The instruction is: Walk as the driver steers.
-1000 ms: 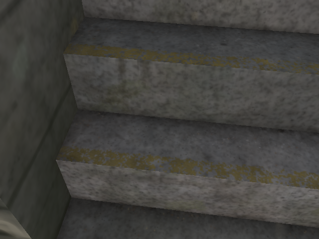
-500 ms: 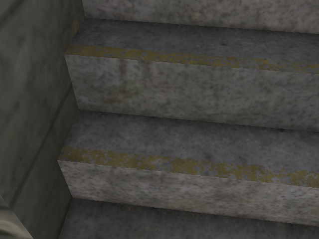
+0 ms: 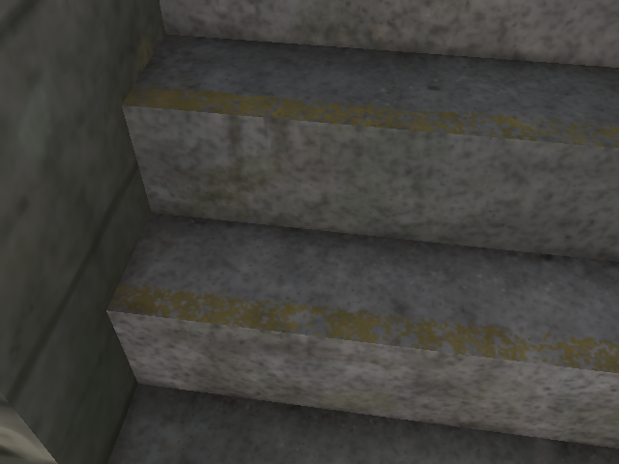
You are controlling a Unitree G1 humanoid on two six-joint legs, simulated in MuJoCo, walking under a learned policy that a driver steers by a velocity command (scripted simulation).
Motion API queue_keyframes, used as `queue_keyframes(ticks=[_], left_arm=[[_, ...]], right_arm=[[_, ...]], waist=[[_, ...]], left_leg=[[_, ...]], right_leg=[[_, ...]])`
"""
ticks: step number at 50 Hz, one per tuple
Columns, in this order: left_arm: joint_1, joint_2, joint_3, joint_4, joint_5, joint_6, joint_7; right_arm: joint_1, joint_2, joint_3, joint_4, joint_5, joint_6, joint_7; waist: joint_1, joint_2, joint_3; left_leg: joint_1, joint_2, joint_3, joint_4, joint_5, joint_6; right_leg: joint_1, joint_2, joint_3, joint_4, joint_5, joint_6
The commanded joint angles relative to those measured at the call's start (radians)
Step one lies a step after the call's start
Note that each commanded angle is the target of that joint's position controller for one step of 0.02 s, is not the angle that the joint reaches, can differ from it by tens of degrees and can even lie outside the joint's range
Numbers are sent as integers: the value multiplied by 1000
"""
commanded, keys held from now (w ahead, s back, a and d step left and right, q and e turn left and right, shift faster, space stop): w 1.00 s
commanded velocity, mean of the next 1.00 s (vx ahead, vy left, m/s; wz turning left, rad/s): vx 0.50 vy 0.00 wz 0.00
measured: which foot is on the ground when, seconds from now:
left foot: down 0.00-1.00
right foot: down 0.00-1.00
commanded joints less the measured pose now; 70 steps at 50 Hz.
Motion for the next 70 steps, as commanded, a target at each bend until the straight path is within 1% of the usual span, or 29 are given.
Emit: queue_keyframes(ticks=[1, 9, 13, 26, 34, 35, 36, 37, 41, 54, 70], left_arm=[[-69, 140, 32, -69, -1, -7, 5], [-110, 143, 28, -79, 2, -7, 5], [-124, 149, 26, -84, 2, -8, 6], [-128, 151, 20, -80, 2, -10, 5], [-124, 154, 19, -76, 0, -12, 5], [-124, 154, 21, -73, 8, -9, 7], [-115, 156, 21, -67, 8, -12, 10], [-116, 153, 19, -68, -2, -16, 11], [-113, 158, 20, -65, -2, -24, 9], [-105, 162, 19, -64, 1, -23, 10], [-104, 166, 20, -69, 0, -28, 8]], right_arm=[[-30, -126, -31, -52, 0, -9, -2], [-58, -123, -33, -47, -4, -13, 4], [-69, -128, -33, -44, -4, -15, 6], [-59, -134, -29, -26, -4, -18, 12], [-51, -137, -27, -21, -4, -17, 15], [-55, -139, -30, -23, -4, -14, 18], [-62, -138, -29, -30, -3, -11, 18], [-57, -133, -24, -27, -3, -12, 14], [-55, -141, -23, -28, -4, -13, 13], [-51, -150, -17, -30, -2, -13, 15], [-44, -160, -16, -37, -4, -6, 13]], waist=[[-6, -17, -77], [-6, -11, -70], [-5, -10, -70], [-9, -7, -65], [-13, -10, -66], [-14, -7, -78], [-19, -14, -75], [-20, -18, -57], [-22, -9, -59], [-20, -4, -67], [-23, -9, -70]], left_leg=[[-25, 51, -54, -34, 265, 8], [-13, 57, -60, -70, 256, 11], [-16, 58, -63, -87, 245, 15], [-2, 57, -68, -107, 231, 23], [4, 55, -70, -110, 240, 28], [7, 53, -61, -103, 239, 32], [4, 54, -58, -103, 232, 29], [-3, 55, -69, -111, 229, 26], [7, 55, -69, -109, 255, 27], [20, 55, -71, -106, 294, 32], [34, 54, -75, -104, 319, 36]], right_leg=[[112, -166, 130, 27, 551, -12], [87, -166, 130, 11, 452, -7], [89, -166, 133, 2, 420, -7], [59, -164, 131, -7, 345, 0], [52, -164, 131, -4, 346, 3], [52, -166, 126, -1, 347, 9], [50, -164, 126, -3, 322, 8], [46, -161, 129, -7, 309, 4], [46, -164, 131, -5, 333, 4], [52, -165, 128, 1, 350, 11], [49, -166, 126, 6, 366, 19]])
